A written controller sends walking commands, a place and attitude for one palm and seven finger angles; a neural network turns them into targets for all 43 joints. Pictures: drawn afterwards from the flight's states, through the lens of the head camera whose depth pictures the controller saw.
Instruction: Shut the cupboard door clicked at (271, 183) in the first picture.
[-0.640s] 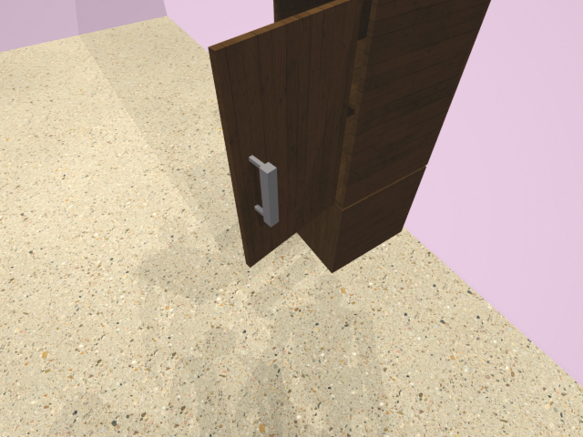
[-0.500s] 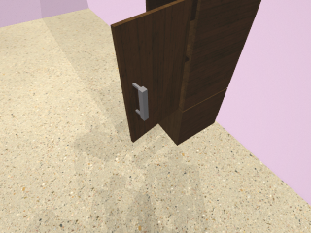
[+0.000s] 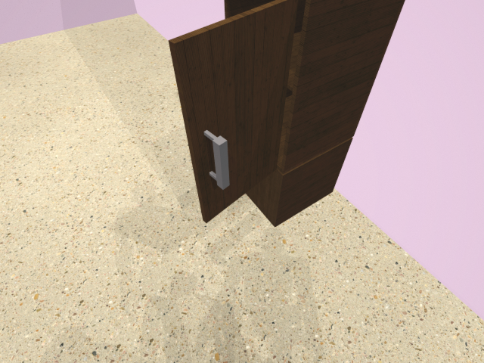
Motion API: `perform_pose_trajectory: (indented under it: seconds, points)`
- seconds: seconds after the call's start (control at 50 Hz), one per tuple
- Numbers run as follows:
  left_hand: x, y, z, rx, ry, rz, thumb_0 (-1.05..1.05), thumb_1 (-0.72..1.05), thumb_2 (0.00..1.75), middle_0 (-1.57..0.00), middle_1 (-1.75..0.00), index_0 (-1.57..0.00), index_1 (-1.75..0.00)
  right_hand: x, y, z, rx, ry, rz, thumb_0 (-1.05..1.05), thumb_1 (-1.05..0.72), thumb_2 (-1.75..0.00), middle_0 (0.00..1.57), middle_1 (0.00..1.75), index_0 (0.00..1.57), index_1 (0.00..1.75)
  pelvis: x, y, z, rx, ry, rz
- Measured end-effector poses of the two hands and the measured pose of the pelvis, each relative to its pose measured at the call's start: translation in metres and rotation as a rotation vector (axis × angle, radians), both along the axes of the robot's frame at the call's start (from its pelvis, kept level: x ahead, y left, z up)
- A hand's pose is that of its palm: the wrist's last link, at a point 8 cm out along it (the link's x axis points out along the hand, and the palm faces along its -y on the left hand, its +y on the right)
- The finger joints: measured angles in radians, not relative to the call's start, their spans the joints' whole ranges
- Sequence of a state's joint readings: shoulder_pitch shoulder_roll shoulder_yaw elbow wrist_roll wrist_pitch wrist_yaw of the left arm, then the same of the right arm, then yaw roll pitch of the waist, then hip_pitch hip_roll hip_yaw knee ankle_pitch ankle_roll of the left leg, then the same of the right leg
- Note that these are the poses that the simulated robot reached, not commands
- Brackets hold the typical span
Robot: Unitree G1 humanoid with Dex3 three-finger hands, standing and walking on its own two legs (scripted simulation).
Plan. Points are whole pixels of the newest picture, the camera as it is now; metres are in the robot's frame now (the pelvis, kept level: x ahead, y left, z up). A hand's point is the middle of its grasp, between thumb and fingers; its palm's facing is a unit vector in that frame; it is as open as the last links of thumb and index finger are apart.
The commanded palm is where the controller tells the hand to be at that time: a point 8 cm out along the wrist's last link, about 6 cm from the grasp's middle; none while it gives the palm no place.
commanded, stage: look at it before walking up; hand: left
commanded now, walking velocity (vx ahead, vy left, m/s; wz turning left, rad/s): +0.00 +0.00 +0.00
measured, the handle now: (216, 160) +0.59 +0.10 -0.06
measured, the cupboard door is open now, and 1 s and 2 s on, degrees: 100 100 100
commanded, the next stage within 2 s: walk around to get in front in 0.20 s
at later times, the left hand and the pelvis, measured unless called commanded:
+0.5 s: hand out of the picture +0.00 +0.17 -0.18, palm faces +0.01 -0.98 -0.18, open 7.4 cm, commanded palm none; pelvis -0.01 +0.00 -0.01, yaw -3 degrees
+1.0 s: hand out of the picture +0.13 +0.16 -0.17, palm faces -0.30 -0.92 -0.24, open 7.4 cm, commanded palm none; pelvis -0.02 -0.01 -0.01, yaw -19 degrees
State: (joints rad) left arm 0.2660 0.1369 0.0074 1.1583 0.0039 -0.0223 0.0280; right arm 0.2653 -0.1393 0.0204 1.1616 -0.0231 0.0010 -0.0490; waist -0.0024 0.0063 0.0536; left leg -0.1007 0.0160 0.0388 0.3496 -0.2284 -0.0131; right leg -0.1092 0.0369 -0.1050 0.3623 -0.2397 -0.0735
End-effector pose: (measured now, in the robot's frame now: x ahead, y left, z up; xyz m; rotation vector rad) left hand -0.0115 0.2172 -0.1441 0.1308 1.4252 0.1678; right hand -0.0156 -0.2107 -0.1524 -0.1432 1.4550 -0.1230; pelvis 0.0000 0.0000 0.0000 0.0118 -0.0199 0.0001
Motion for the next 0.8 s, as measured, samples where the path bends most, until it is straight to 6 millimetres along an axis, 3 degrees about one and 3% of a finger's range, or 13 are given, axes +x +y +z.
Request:
perform_pose_trajectory:
  seconds: [0.42, 0.54, 0.66, 0.8]
  points:
    - [0.002, -0.002, -0.003, -0.004, 0.009, -0.007, 0.0, 0.91, 0.9, -0.2, -0.3, -0.2, -0.29, 0.001, -0.007, 0.0, -0.02, -0.004, -0.023, 0.0, -0.91, -0.9, 0.2, 0.3, 0.2, 0.3, -0.001, -0.002, -0.002, -0.003, 0.003, -0.026]
    - [0.007, 0.007, -0.01, -0.01, 0.034, -0.038, 0.0, 0.91, 0.9, -0.2, -0.3, -0.2, -0.3, -0.005, -0.012, -0.002, -0.055, -0.015, -0.091, 0.0, -0.91, -0.9, 0.2, 0.3, 0.2, 0.3, -0.008, 0.002, -0.008, -0.018, 0.014, -0.073]
    - [0.029, 0.029, -0.02, -0.009, 0.016, -0.088, 0.0, 0.9, 0.9, -0.2, -0.3, -0.2, -0.3, -0.012, -0.012, 0.006, -0.113, -0.039, -0.147, 0.0, -0.91, -0.9, 0.2, 0.3, 0.2, 0.3, -0.014, 0.015, -0.012, -0.018, 0.024, -0.13]
    - [0.086, 0.042, -0.008, 0.007, -0.074, -0.183, 0.0, 0.91, 0.9, -0.2, -0.3, -0.2, -0.29, -0.031, -0.008, 0.016, -0.136, -0.059, -0.184, 0.0, -0.9, -0.9, 0.21, 0.3, 0.2, 0.3, -0.018, 0.02, -0.005, -0.022, 0.039, -0.204]
